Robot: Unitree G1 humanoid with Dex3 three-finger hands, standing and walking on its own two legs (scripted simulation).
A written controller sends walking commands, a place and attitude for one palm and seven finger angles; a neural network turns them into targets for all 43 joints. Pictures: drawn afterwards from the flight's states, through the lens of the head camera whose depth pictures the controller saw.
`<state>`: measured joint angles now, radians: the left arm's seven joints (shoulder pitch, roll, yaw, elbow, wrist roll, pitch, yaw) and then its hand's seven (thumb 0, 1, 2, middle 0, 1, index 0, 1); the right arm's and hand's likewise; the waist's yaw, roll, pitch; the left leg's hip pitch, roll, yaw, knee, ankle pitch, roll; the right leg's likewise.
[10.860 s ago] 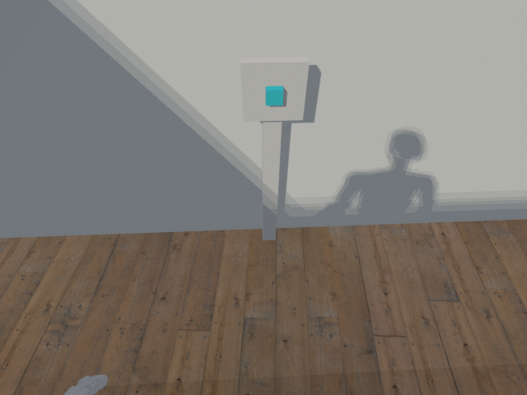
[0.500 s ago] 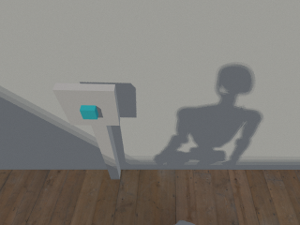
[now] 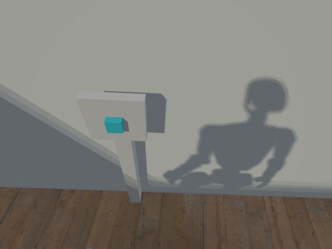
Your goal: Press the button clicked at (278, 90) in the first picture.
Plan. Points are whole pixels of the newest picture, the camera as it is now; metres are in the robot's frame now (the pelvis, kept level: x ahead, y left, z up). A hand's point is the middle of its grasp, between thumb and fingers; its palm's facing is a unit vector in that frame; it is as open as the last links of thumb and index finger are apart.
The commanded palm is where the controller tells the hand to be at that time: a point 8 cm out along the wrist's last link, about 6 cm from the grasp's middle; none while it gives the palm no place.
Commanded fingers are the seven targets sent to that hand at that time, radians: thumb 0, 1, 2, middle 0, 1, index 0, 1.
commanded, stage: come to a stop and stand still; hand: left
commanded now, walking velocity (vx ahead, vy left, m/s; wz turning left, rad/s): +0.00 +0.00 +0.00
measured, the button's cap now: (114, 124) +0.44 +0.17 +0.02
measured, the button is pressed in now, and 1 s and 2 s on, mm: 0 0 0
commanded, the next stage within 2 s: look again from close up in 1.24 s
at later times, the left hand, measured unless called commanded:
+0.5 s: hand out of the picture -0.06 +0.25 -0.17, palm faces +0.03 -0.98 -0.19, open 7.4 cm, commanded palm none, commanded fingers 0.00 0.90 0.90 -0.20 -0.30 -0.20 -0.30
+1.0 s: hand out of the picture -0.16 +0.27 -0.17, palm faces +0.02 -0.99 -0.13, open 7.4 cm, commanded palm none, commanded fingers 0.00 0.90 0.90 -0.20 -0.30 -0.20 -0.30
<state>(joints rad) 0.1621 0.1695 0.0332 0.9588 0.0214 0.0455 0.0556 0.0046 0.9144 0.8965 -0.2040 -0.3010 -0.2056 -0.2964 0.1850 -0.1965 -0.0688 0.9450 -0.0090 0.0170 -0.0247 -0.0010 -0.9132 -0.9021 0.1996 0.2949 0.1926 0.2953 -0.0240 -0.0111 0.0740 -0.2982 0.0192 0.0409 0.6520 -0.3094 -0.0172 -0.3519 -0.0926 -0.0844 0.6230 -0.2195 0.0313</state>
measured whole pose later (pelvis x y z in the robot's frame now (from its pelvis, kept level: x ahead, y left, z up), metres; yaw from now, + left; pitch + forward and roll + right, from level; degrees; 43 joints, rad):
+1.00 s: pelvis -0.15 +0.11 +0.02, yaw -2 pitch +0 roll -1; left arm 0.37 0.15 0.02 1.03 0.03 0.02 0.02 0.01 0.91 0.90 -0.20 -0.30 -0.20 -0.30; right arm 0.39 -0.11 -0.02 1.05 -0.03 0.01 -0.03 0.00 -0.92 -0.90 0.20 0.30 0.20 0.30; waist 0.01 -0.04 -0.03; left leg -0.24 -0.03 0.02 0.50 -0.25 0.05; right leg -0.26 -0.01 -0.05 0.56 -0.35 -0.03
